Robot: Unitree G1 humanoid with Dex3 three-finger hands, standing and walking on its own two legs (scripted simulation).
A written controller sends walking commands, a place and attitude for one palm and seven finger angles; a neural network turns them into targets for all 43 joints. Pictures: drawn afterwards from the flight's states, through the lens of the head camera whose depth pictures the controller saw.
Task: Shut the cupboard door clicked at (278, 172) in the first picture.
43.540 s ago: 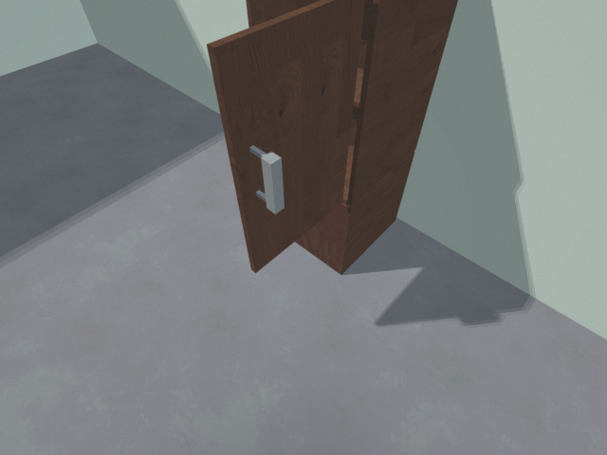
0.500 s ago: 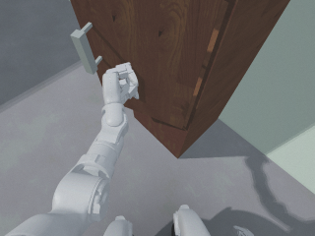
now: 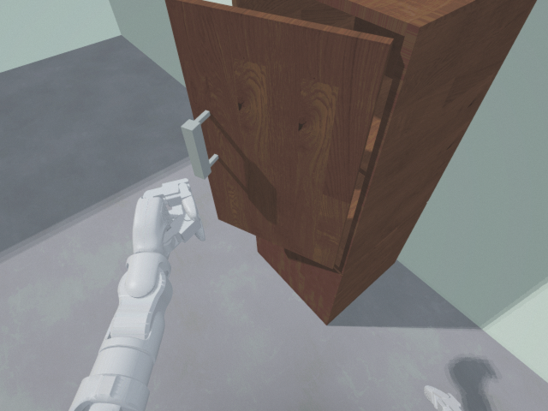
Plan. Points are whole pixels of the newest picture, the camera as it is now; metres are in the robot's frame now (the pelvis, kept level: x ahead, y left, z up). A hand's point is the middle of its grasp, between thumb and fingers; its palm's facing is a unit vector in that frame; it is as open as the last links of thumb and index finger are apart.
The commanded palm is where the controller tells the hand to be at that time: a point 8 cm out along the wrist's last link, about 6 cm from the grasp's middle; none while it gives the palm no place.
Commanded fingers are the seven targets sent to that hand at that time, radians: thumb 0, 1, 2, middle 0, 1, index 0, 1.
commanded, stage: draw the hand back to the body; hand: left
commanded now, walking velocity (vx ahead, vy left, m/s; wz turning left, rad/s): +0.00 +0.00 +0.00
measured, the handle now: (203, 144) +0.62 +0.16 +0.01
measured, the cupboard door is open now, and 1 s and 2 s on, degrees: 23 23 23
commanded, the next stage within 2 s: step back with the hand held close in 1.08 s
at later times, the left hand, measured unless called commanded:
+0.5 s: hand (59, 272) +0.25 +0.24 +0.15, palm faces +0.32 -0.89 -0.32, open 4.6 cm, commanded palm +0.20 +0.28 +0.18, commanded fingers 0.00 0.90 0.90 -0.45 -0.57 -0.45 -0.57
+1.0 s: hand out of the picture +0.21 +0.27 +0.18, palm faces +0.47 -0.79 -0.40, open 7.3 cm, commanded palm +0.16 +0.31 +0.21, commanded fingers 0.00 0.90 0.90 -0.20 -0.30 -0.20 -0.30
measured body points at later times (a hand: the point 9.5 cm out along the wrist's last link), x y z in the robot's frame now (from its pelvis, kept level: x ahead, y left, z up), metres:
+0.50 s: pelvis +0.02 +0.02 +0.03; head +0.00 -0.01 +0.48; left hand +0.22 +0.28 +0.17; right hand +0.23 -0.18 -0.05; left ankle -0.01 +0.14 -0.71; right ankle +0.02 -0.13 -0.71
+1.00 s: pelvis +0.02 +0.01 +0.03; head +0.00 -0.02 +0.48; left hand +0.18 +0.31 +0.21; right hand +0.21 -0.21 -0.06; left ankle -0.01 +0.14 -0.71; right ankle +0.02 -0.13 -0.71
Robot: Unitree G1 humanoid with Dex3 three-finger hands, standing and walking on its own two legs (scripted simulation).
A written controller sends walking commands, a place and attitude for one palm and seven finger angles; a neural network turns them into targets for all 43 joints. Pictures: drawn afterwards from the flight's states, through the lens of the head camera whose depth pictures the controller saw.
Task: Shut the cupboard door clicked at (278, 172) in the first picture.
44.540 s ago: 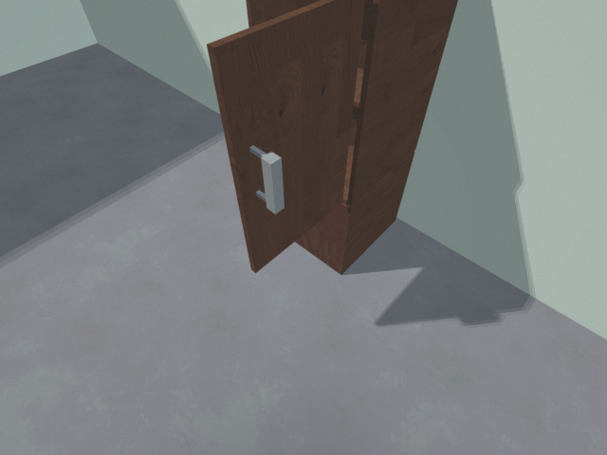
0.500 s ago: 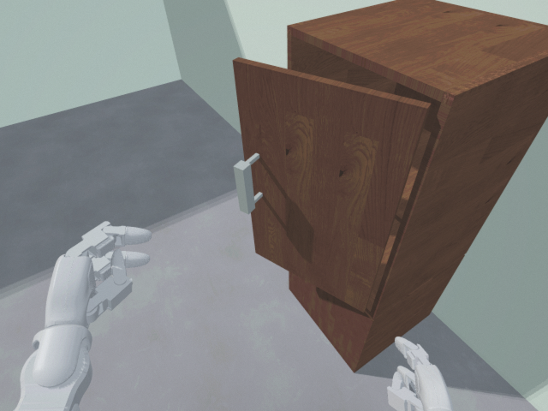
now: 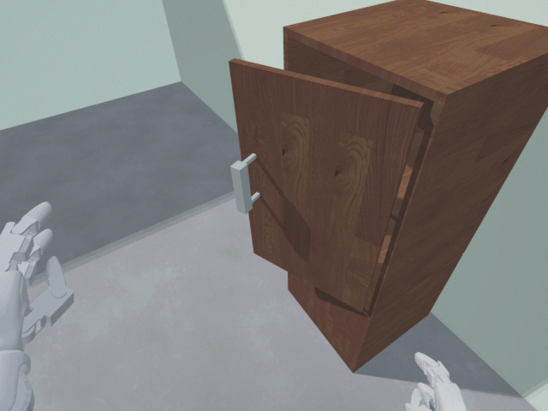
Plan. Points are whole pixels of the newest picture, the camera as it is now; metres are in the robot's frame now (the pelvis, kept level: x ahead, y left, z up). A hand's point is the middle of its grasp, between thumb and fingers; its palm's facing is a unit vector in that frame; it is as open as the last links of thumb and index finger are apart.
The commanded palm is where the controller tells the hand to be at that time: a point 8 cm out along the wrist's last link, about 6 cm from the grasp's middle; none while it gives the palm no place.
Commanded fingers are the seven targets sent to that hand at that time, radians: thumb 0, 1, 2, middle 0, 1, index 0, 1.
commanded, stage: draw the hand back to the body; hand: left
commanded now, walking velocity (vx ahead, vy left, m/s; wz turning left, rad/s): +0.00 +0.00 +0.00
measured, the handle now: (248, 183) +0.61 +0.15 -0.02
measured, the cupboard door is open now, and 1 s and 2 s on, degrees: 23 23 23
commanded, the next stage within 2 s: step back with the hand held close in 0.08 s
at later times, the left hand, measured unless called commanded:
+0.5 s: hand (58, 293) +0.19 +0.28 +0.15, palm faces +0.38 -0.78 -0.49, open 7.4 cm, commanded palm +0.13 +0.31 +0.18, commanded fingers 0.00 0.90 0.90 -0.20 -0.30 -0.20 -0.30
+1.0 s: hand (6, 359) +0.11 +0.28 +0.16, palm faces +0.48 -0.77 -0.42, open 7.4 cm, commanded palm +0.05 +0.31 +0.18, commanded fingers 0.00 0.90 0.90 -0.20 -0.30 -0.20 -0.30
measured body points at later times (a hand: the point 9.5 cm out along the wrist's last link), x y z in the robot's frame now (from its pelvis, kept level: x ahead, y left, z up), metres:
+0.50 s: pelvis -0.02 +0.02 +0.00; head -0.01 +0.00 +0.45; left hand +0.16 +0.32 +0.18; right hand +0.15 -0.24 -0.09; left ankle -0.03 +0.13 -0.74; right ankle +0.00 -0.13 -0.74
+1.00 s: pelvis -0.09 +0.01 -0.02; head -0.09 +0.02 +0.43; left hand +0.08 +0.31 +0.18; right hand +0.07 -0.23 -0.10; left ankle -0.03 +0.13 -0.74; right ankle +0.00 -0.13 -0.74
